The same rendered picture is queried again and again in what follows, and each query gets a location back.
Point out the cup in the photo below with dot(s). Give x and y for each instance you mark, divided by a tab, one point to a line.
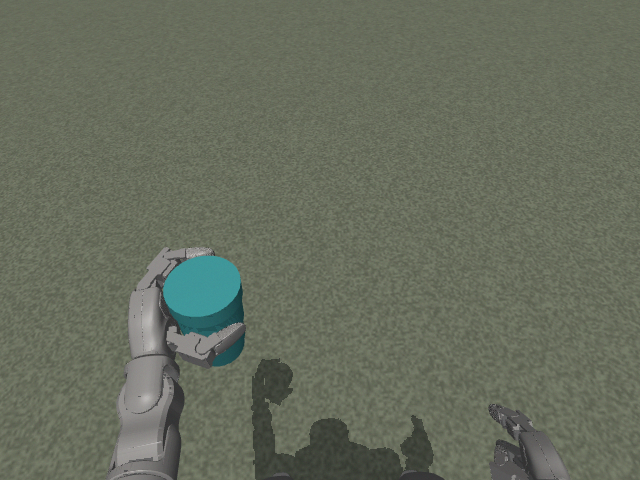
204	294

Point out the right robot hand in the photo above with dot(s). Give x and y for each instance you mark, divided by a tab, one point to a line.
536	459

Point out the left robot hand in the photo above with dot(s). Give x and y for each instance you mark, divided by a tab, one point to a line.
153	330

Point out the left robot arm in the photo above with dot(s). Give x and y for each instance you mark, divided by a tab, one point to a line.
149	406

